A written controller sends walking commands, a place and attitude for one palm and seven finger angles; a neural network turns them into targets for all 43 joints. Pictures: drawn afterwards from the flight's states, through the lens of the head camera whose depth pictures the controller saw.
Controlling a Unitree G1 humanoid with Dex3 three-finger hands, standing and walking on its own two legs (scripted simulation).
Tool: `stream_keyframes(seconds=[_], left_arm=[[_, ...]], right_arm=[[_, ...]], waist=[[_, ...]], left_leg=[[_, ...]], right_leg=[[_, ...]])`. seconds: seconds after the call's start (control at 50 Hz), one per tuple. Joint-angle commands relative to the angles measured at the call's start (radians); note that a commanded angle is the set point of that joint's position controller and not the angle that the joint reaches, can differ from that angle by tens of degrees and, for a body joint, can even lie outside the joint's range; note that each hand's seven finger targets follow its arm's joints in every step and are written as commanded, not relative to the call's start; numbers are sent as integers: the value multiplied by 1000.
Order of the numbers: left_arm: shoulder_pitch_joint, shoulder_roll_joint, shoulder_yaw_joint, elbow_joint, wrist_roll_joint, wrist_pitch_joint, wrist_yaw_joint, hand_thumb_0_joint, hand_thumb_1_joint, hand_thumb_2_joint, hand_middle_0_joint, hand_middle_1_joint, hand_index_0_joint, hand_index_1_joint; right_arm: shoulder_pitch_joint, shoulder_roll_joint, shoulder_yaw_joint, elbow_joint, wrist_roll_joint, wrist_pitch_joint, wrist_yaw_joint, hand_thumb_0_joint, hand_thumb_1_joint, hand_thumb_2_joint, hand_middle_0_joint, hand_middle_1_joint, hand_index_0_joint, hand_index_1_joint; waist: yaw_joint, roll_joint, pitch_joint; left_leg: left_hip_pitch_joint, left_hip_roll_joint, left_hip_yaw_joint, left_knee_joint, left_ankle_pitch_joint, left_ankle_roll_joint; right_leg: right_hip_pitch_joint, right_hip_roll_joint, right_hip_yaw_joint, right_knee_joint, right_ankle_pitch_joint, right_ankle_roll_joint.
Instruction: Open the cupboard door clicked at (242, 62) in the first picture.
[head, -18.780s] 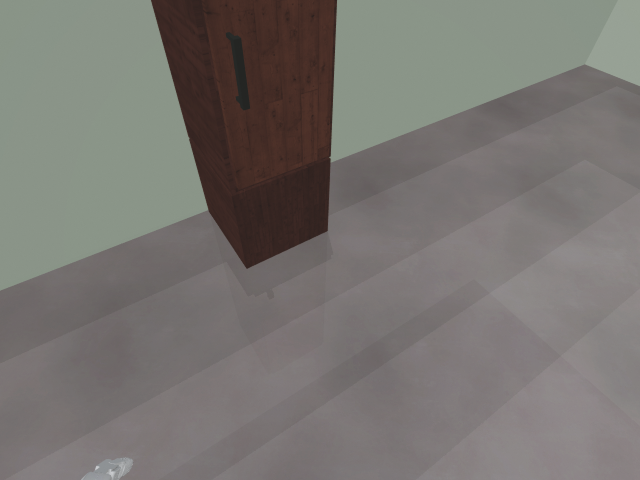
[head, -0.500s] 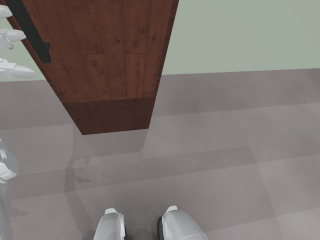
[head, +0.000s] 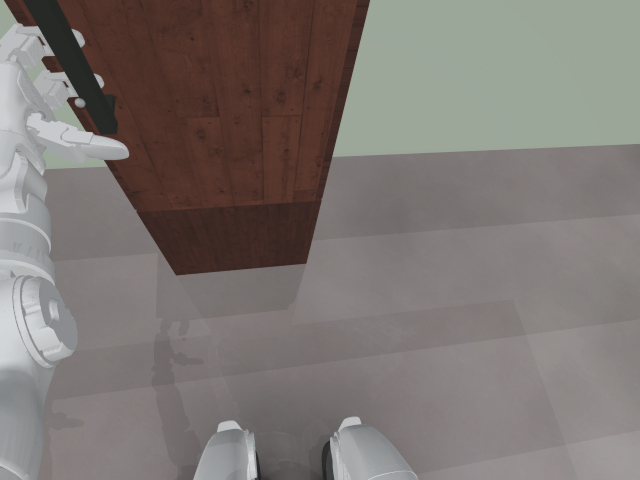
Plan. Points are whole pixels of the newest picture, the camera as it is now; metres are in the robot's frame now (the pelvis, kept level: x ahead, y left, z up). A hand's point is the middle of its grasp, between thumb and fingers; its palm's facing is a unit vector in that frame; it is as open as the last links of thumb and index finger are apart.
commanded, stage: slide the fingers in behind the handle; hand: left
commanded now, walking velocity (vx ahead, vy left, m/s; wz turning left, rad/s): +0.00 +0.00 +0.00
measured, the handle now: (81, 61) +0.58 +0.22 +0.10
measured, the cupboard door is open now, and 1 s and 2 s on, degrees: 0 0 13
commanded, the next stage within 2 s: close the thumb around the handle in 0.68 s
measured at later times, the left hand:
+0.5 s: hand (100, 101) +0.53 +0.20 +0.10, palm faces +0.05 -1.00 -0.02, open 14.0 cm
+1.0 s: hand (95, 105) +0.52 +0.20 +0.10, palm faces +0.04 -1.00 -0.01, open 12.6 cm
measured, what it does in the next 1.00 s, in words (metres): stands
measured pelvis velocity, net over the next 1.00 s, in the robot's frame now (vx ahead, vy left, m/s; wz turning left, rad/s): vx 0.00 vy -0.01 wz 0.00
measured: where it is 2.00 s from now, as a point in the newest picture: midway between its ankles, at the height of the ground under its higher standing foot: outside the picture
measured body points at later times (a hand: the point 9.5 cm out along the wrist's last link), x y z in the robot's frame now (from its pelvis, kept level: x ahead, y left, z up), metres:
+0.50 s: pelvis +0.00 -0.01 +0.00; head +0.13 +0.01 +0.43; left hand +0.52 +0.25 +0.10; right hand -0.02 -0.27 -0.10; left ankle +0.01 +0.10 -0.67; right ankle -0.01 -0.13 -0.67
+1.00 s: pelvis +0.00 -0.01 +0.00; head +0.13 +0.02 +0.43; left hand +0.51 +0.26 +0.10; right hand -0.02 -0.27 -0.10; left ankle +0.01 +0.10 -0.67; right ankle -0.01 -0.13 -0.67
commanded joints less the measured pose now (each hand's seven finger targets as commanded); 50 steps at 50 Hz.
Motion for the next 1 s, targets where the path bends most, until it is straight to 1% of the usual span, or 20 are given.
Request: stream_keyframes(seconds=[0.0, 0.08, 0.12, 0.16, 0.26, 0.32, 0.36, 0.42, 0.44, 0.46, 0.48, 0.54, 0.58, 0.66, 0.76, 0.82, 0.84, 0.88, 0.92, 0.98], left_arm=[[-474, 204, 0, -244, -9, -86, 12, 0, -500, 300, -300, -1200, -300, -1200], [-467, 198, -8, -214, -4, -76, 21, 0, -500, 300, -300, -1200, -300, -1200], [-478, 197, -2, -216, -6, -74, 28, 0, -500, 300, -300, -1200, -300, -1200], [-431, 238, 40, -227, -6, -77, 36, 0, -500, 300, -300, -1200, -300, -1200], [-455, 172, -13, -230, -7, -85, 39, 0, -500, 300, -300, -1200, -300, -1200], [-453, 280, 66, -227, -6, -91, 45, 0, -500, 300, -300, -1200, -300, -1200], [-419, 249, 48, -216, -6, -92, 43, 0, -500, 300, -300, -1200, -300, -1200], [-444, 220, 14, -251, 0, -105, 43, 0, -500, 300, -300, -1200, -300, -1200], [-427, 242, 37, -253, 1, -106, 43, 0, -500, 300, -300, -1200, -300, -1200], [-414, 212, 13, -226, -4, -99, 37, 0, -500, 300, -300, -1200, -300, -1200], [-406, 238, 36, -223, -10, -95, 34, 0, -500, 300, -300, -1200, -300, -1200], [-402, 226, 28, -209, -18, -82, 19, 0, -500, 300, -300, -1200, -300, -1200], [-407, 227, 19, -185, -18, -73, 14, 0, -500, 300, -300, -1200, -300, -1200], [-410, 215, 16, -233, -19, -96, 14, 0, -500, 300, -300, -1200, -300, -1200], [-442, 235, 24, -231, -20, -98, 18, 0, -500, 300, -300, -1200, -300, -1200], [-428, 242, 29, -238, -15, -101, 21, 0, -332, 372, -312, -1218, -312, -1218], [-429, 210, 12, -238, -19, -100, 22, 0, -276, 396, -316, -1224, -316, -1224], [-430, 226, 20, -225, -15, -96, 25, 0, -164, 444, -324, -1236, -324, -1236], [-442, 209, 12, -262, -17, -106, 26, 0, -52, 492, -332, -1248, -332, -1248], [-433, 190, 5, -237, -22, -96, 31, 0, 116, 564, -344, -1266, -344, -1266]], right_arm=[[203, -197, -74, -22, -7, -8, -6, 0, -900, -900, 200, 300, 200, 300], [197, -199, -76, -22, -3, -6, -6, 0, -900, -900, 200, 300, 200, 300], [201, -198, -75, -22, -6, -10, -4, 0, -900, -900, 200, 300, 200, 300], [200, -199, -76, -33, -6, -9, -3, 0, -900, -900, 200, 300, 200, 300], [191, -193, -78, -30, -2, -11, 0, 0, -900, -900, 200, 300, 200, 300], [196, -201, -75, -34, -2, -11, -6, 0, -900, -900, 200, 300, 200, 300], [189, -194, -75, -40, 1, -13, -5, 0, -900, -900, 200, 300, 200, 300], [181, -190, -74, -39, 0, -14, -3, 0, -900, -900, 200, 300, 200, 300], [185, -194, -78, -38, -1, -13, -4, 0, -900, -900, 200, 300, 200, 300], [181, -192, -76, -39, 2, -13, -3, 0, -900, -900, 200, 300, 200, 300], [186, -196, -77, -39, 3, -12, -5, 0, -900, -900, 200, 300, 200, 300], [182, -194, -77, -40, 7, -13, -8, 0, -900, -900, 200, 300, 200, 300], [179, -196, -73, -41, 10, -12, -11, 0, -900, -900, 200, 300, 200, 300], [175, -193, -77, -42, 7, -18, -11, 0, -900, -900, 200, 300, 200, 300], [176, -198, -76, -35, 6, -19, -14, 0, -900, -900, 200, 300, 200, 300], [177, -197, -76, -37, 6, -19, -12, 0, -900, -900, 200, 300, 200, 300], [175, -195, -78, -36, 6, -19, -12, 0, -900, -900, 200, 300, 200, 300], [176, -197, -75, -33, 5, -20, -11, 0, -900, -900, 200, 300, 200, 300], [177, -195, -80, -33, 4, -20, -11, 0, -900, -900, 200, 300, 200, 300], [178, -197, -80, -26, 2, -21, -8, 0, -900, -900, 200, 300, 200, 300]], waist=[[-28, 180, -509], [-33, 171, -468], [-31, 170, -489], [-8, 156, -516], [-28, 137, -474], [-6, 139, -506], [-3, 125, -496], [-9, 170, -502], [-4, 158, -517], [-11, 145, -494], [-6, 112, -489], [-7, 121, -492], [-18, 87, -441], [-4, 151, -488], [-14, 137, -482], [-2, 159, -507], [-11, 151, -505], [-9, 147, -484], [-7, 181, -522], [-15, 155, -486]], left_leg=[[560, -11, -70, -90, 498, 1], [519, -13, -59, -99, 432, 3], [522, -15, -56, -96, 448, 5], [506, -19, -46, -94, 459, 8], [475, -22, -39, -96, 403, 11], [454, -24, -36, -97, 410, 12], [448, -26, -31, -97, 413, 13], [475, -25, -30, -93, 423, 11], [480, -23, -32, -92, 429, 10], [463, -25, -27, -95, 408, 12], [441, -25, -27, -99, 397, 14], [430, -29, -20, -99, 397, 16], [388, -29, -17, -103, 355, 20], [455, -27, -24, -98, 390, 13], [445, -24, -30, -99, 378, 13], [474, -24, -33, -98, 412, 9], [482, -23, -35, -97, 407, 10], [461, -23, -34, -98, 387, 10], [517, -21, -41, -100, 429, 5], [507, -18, -44, -102, 421, 6]], right_leg=[[49, 35, -7, -89, 339, -26], [50, 32, -3, -100, 312, -24], [64, 32, -1, -97, 331, -22], [109, 31, 5, -94, 361, -22], [103, 32, 11, -104, 340, -18], [151, 29, 19, -96, 359, -21], [156, 28, 18, -97, 370, -19], [134, 28, 20, -95, 373, -18], [142, 29, 18, -93, 375, -19], [142, 30, 21, -100, 366, -17], [165, 30, 21, -101, 367, -17], [179, 28, 27, -103, 385, -16], [171, 27, 29, -111, 356, -13], [142, 27, 25, -104, 355, -18], [134, 25, 23, -100, 339, -17], [134, 27, 21, -93, 357, -19], [121, 27, 17, -97, 348, -18], [122, 28, 17, -99, 332, -18], [110, 28, 13, -93, 349, -21], [97, 31, 8, -102, 337, -20]])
